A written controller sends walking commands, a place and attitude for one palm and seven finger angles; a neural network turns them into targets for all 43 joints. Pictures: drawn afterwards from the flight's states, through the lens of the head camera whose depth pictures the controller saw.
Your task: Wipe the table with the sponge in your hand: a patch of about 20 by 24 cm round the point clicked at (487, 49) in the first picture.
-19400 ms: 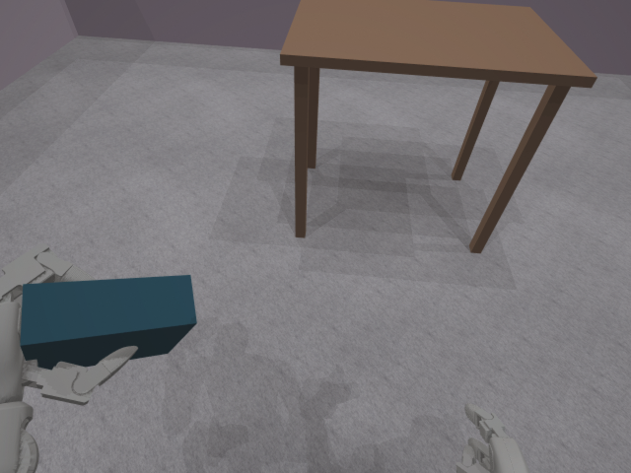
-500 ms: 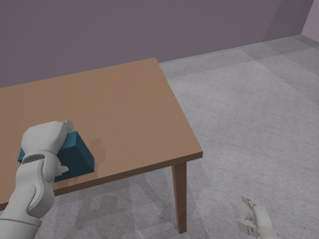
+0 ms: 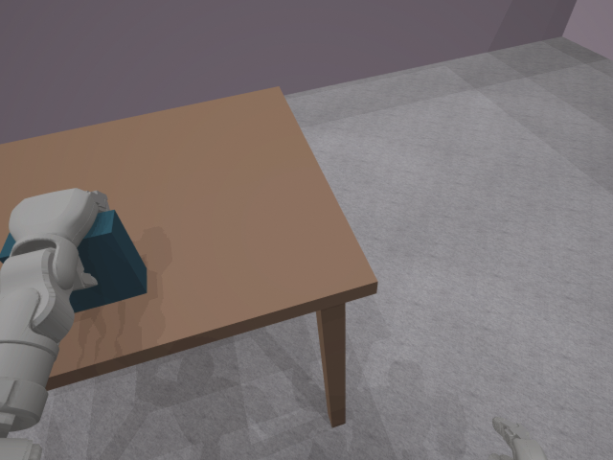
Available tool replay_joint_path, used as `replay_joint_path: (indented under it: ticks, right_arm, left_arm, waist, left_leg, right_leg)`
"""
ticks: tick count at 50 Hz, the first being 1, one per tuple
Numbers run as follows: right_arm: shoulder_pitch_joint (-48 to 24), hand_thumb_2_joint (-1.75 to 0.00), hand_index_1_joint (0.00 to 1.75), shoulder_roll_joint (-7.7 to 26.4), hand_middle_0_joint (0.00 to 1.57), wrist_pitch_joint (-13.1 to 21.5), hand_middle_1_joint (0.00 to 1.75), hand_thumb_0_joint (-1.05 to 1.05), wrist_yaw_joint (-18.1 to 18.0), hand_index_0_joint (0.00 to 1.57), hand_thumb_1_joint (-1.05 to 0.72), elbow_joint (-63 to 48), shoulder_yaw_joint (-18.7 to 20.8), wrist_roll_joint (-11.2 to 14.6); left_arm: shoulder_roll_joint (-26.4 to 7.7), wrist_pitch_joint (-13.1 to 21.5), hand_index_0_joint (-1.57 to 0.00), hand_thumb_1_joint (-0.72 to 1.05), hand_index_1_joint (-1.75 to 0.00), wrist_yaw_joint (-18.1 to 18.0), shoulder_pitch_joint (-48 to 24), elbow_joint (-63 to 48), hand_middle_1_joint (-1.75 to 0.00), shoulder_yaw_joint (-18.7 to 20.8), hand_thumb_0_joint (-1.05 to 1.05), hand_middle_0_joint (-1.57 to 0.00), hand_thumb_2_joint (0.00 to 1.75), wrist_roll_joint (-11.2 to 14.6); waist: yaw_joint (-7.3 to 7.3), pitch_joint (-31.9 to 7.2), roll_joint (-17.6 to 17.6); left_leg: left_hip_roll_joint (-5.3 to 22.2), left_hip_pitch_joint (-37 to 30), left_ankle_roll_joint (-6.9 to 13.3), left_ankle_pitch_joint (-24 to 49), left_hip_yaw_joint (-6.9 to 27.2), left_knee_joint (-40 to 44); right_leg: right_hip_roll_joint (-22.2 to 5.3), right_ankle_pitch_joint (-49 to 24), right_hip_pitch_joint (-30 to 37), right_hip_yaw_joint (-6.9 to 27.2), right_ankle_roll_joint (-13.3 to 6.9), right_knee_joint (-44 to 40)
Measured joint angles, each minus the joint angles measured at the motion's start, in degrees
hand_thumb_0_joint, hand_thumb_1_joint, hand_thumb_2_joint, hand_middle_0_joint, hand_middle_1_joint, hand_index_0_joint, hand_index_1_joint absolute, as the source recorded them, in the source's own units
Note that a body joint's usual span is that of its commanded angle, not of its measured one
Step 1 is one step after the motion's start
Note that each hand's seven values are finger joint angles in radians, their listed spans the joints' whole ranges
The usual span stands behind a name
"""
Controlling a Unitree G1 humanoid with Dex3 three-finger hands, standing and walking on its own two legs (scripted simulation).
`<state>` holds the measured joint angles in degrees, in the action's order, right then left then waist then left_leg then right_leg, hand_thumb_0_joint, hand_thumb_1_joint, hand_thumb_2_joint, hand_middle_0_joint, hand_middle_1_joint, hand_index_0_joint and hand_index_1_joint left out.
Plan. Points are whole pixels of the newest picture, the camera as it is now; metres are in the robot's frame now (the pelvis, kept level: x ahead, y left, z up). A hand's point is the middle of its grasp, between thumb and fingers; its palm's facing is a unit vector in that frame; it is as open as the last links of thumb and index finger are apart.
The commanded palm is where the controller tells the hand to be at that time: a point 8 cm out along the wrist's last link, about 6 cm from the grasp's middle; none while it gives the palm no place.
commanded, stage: wipe forward along the first lane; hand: left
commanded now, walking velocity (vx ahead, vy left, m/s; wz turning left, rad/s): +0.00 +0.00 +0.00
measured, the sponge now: (90, 275) +0.31 +0.35 +0.07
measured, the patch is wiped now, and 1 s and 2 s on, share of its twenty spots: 0.05 0.30 0.45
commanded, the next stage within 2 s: slide across to the middle lane in 1.04 s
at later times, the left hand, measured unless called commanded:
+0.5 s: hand (84, 219) +0.37 +0.37 +0.12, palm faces -0.09 +0.04 -1.00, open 9.3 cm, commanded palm +0.36 +0.36 +0.15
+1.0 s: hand (90, 197) +0.42 +0.38 +0.12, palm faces -0.13 +0.04 -0.99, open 9.3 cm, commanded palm +0.41 +0.38 +0.15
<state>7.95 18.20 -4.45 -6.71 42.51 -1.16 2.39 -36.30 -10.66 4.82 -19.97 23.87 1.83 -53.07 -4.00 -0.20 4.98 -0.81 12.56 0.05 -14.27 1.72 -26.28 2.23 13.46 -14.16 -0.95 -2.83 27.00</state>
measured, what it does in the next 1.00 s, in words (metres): stands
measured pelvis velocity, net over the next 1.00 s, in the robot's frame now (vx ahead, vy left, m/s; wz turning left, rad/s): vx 0.02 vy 0.03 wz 0.00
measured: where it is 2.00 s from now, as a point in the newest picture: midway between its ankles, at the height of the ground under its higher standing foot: outside the picture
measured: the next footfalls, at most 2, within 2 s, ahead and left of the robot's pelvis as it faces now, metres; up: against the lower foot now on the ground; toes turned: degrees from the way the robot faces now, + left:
none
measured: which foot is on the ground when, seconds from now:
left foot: down 0.00-1.00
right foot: down 0.00-1.00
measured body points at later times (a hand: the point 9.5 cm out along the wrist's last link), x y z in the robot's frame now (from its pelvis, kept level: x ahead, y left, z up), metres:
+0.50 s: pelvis +0.01 +0.02 +0.00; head +0.04 -0.01 +0.45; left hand +0.37 +0.36 +0.17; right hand +0.16 -0.24 -0.13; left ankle +0.00 +0.12 -0.74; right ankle +0.01 -0.09 -0.74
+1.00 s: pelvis +0.02 +0.03 +0.00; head +0.06 +0.01 +0.44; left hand +0.42 +0.38 +0.17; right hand +0.12 -0.24 -0.14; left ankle +0.00 +0.12 -0.74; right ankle +0.01 -0.09 -0.74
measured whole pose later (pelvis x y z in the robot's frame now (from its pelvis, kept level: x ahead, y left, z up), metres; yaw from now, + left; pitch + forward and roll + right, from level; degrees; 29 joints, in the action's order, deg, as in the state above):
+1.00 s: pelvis +0.02 +0.03 +0.00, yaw +0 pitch +8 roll -1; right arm 13.9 17.0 -7.1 -5.3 42.2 -0.4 3.1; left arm -39.8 -2.1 3.0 -41.9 49.4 0.3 -58.7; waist -1.1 -3.1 2.9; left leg -2.1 20.8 2.1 -16.3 1.3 -29.5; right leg 1.0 14.4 -21.3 -0.6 -0.9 27.9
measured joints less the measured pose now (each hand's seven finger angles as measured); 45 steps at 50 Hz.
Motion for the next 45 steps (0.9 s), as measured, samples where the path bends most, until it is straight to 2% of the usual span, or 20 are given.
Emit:
replay_joint_path:
  ticks: [7, 15, 25, 45]
  right_arm:
    - [1.9, -0.9, 0.3, 0.0, 0.2, -0.2, 0.3, 0.01, 0.3, 0.2, -0.9, -0.2, 0.7, 0.2]
    - [2.4, -0.9, 0.3, -0.4, 0.2, -0.4, 0.3, 0.01, 0.4, 0.2, -0.9, -0.1, 0.8, 0.5]
    - [2.1, -0.9, 0.3, -0.8, 0.2, -1.0, 0.3, 0.01, 0.7, 0.21, -0.9, -1.1, 0.5, 0.6]
    - [5.0, -0.9, 0.3, -1.3, 0.2, -2.4, 0.3, 0.01, 1.4, 0.21, -0.9, -0.7, 0.7, 0.6]
  left_arm:
    - [-0.7, 2.2, -0.83, -0.5, -1.43, -0.3, -1.8, 3.2, -1.39, 0.7, 0.01, -0.84, 1.14, -0.6]
    - [-0.6, 3.4, -0.83, -0.5, -1.43, -1.3, -4.8, 6.5, -1.39, 0.3, 0.01, -0.84, 1.15, -0.8]
    - [-0.8, 3.2, -0.83, -0.51, -1.43, -1.0, -11.1, 12.0, -1.39, -1.9, 0.01, -0.84, 1.15, -2.8]
    - [-2.4, 7.3, -0.84, -0.51, -1.44, -1.5, -19.9, 22.3, -1.39, -2.1, 0.02, -0.84, 1.16, -5.2]
  waist:
    - [0.54, -1.0, 0.1]
    - [0.5, -1.6, -0.1]
    - [0.79, -2.1, -1.0]
    - [2.12, -2.7, -1.9]
  left_leg:
    - [-0.1, 2.1, 0.3, -0.9, -0.2, -1.3]
    - [-0.6, 3.3, 0.7, -1.5, 0.0, -2.1]
    - [-1.0, 4.7, 1.2, -1.5, 0.2, -2.3]
    - [-1.4, 7.5, 2.0, -1.9, -0.2, -3.0]
  right_leg:
    - [-0.1, 0.7, -1.9, 0.2, 0.2, 1.0]
    - [-0.5, 1.2, -2.9, 0.0, 0.7, 1.5]
    - [-0.9, 1.0, -3.8, -0.2, 1.2, 0.9]
    - [-1.4, 0.9, -6.4, 0.2, 1.9, 0.9]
